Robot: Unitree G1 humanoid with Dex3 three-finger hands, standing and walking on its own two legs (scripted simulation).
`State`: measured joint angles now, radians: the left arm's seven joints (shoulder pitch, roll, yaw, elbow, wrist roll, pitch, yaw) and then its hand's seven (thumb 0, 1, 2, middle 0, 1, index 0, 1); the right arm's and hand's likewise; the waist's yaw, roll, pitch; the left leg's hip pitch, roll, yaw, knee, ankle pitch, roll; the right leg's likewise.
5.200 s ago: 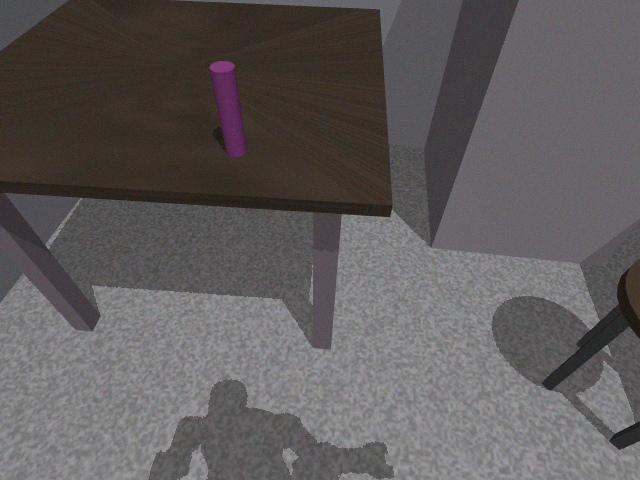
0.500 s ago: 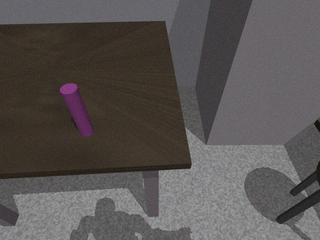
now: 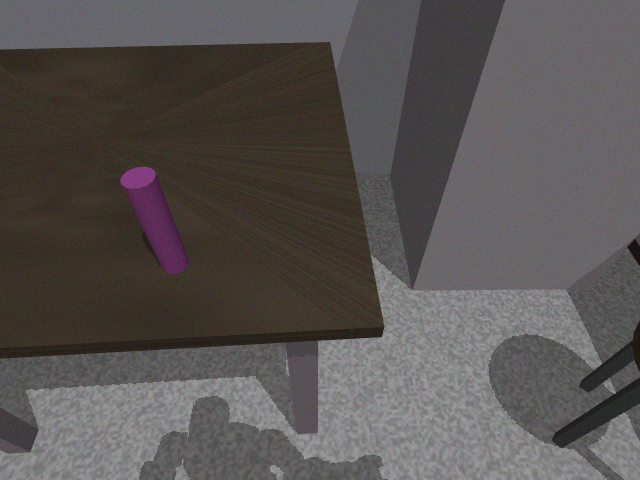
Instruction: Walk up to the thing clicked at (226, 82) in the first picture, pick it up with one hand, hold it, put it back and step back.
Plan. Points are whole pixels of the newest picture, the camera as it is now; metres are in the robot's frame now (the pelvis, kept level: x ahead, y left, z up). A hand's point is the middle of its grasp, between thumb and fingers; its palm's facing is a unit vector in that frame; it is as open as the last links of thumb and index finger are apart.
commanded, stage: stand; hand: left
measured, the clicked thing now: (159, 225) +0.46 +0.23 +0.05
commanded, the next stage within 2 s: rise first in 0.40 s
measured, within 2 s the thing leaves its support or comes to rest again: neither
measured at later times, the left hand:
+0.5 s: hand out of the picture +0.07 +0.26 -0.16, palm faces -0.03 -0.94 -0.35, open 7.4 cm
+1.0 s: hand (107, 462) +0.18 +0.27 -0.07, palm faces +0.25 -0.91 -0.35, open 16.0 cm
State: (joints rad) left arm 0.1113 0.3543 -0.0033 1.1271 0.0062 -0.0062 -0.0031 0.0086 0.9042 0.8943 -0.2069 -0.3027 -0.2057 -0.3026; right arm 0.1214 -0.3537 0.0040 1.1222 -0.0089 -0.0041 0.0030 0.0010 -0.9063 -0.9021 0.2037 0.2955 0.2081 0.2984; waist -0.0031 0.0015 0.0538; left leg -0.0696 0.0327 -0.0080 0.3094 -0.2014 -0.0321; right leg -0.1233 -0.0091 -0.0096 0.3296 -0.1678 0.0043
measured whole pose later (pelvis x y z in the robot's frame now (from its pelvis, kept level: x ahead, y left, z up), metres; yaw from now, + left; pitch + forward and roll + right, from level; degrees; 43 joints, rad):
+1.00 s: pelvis +0.01 +0.01 -0.01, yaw +0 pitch +1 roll +0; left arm 0.30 0.29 0.14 0.41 -0.04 -0.05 0.09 0.00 -0.23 0.10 -0.07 -0.06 -0.07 -0.06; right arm 0.22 -0.24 -0.08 0.64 0.04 -0.06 -0.08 0.00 0.20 -0.12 0.06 0.05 0.06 0.05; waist 0.02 0.02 0.01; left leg -0.17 0.02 -0.01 0.43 -0.27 -0.01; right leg -0.21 -0.03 0.00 0.42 -0.22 0.02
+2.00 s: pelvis -0.01 +0.01 +0.00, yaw +1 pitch -4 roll +0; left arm 0.44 0.34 0.33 -0.14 -0.04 -0.25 0.04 -0.01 -0.56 0.03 -0.05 -0.05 -0.05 -0.05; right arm 0.23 -0.23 -0.16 0.68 0.02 -0.12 -0.05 -0.01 0.52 -0.04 0.06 0.05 0.06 0.05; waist 0.05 0.04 0.06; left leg -0.08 0.01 -0.03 0.40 -0.24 -0.01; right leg -0.12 -0.03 -0.03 0.40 -0.21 0.02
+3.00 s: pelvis -0.01 +0.02 -0.01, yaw +1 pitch +0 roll -1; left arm -0.14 0.55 0.55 0.46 -0.24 -0.14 -0.39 -0.01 -0.48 0.06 -0.05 -0.03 -0.04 -0.03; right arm 0.22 -0.22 -0.04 0.68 0.03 -0.15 -0.10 -0.01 0.52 -0.06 0.06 0.05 0.06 0.05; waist 0.00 0.02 -0.03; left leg -0.22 0.00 -0.02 0.49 -0.27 0.00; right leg -0.24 -0.04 -0.02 0.45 -0.21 0.03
